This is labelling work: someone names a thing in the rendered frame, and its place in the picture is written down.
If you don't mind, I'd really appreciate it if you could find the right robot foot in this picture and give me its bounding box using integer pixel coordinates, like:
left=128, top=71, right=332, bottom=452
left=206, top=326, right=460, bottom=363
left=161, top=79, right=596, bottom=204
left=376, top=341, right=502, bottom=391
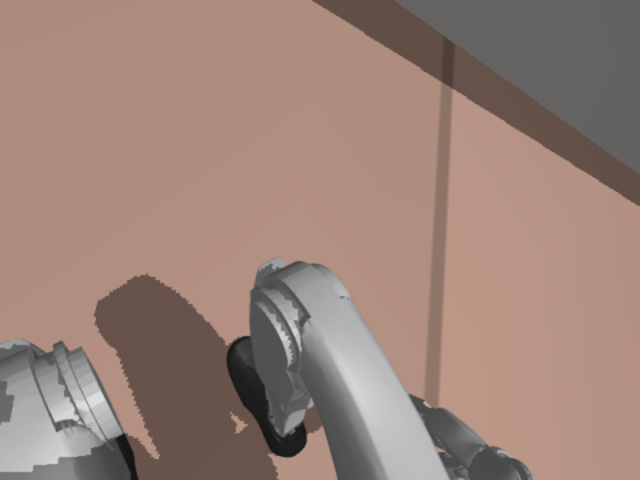
left=227, top=336, right=307, bottom=457

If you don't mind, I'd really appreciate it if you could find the right robot hand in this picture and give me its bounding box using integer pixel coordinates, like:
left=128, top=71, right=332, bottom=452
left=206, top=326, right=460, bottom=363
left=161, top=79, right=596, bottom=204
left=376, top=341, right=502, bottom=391
left=408, top=394, right=489, bottom=480

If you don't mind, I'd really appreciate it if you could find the right robot arm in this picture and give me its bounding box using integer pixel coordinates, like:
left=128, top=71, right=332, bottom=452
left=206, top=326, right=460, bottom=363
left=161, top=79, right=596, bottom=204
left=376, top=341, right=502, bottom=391
left=468, top=446, right=537, bottom=480

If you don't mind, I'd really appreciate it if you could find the left robot foot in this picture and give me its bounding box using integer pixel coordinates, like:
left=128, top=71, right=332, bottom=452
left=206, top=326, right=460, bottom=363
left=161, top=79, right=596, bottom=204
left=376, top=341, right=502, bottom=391
left=115, top=434, right=139, bottom=480

